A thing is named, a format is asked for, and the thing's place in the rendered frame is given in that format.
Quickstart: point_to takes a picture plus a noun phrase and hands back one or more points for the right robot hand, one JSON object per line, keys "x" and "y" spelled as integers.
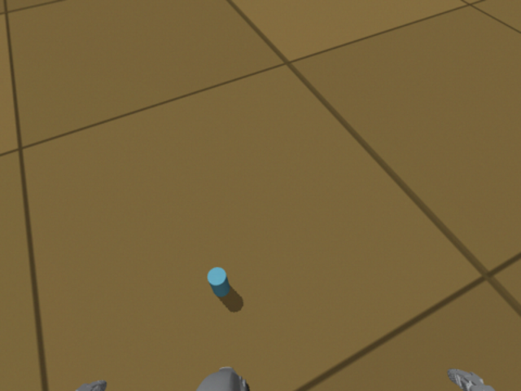
{"x": 468, "y": 381}

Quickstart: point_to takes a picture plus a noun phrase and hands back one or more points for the can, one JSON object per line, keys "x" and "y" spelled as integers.
{"x": 218, "y": 281}

